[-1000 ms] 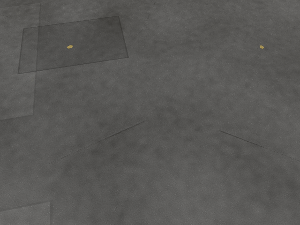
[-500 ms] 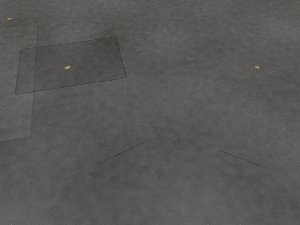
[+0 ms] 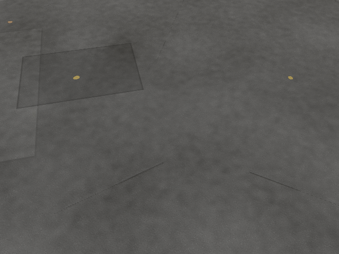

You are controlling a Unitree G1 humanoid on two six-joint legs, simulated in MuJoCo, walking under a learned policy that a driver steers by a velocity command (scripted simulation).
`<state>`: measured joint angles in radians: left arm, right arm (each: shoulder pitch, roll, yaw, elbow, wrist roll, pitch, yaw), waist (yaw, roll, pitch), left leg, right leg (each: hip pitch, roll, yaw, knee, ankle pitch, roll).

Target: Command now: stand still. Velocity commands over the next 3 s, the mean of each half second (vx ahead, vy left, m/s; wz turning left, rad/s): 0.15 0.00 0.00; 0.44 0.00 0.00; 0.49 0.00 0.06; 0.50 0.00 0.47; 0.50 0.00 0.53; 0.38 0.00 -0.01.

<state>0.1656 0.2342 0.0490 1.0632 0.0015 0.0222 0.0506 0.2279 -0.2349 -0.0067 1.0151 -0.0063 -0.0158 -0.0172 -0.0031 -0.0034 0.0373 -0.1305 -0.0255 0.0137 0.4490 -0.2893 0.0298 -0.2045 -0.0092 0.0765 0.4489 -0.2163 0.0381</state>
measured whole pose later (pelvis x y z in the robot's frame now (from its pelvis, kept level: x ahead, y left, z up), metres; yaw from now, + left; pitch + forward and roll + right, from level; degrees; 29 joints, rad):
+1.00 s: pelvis +0.32 -0.03 -0.03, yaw +0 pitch +2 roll +0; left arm 0.47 0.23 0.04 1.11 0.00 -0.05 0.02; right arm -0.05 -0.23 -0.04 0.81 0.02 -0.10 0.04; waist 0.06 0.00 0.05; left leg -0.53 -0.01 0.06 0.55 -0.04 0.09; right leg 0.12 -0.01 -0.03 0.46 -0.48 -0.01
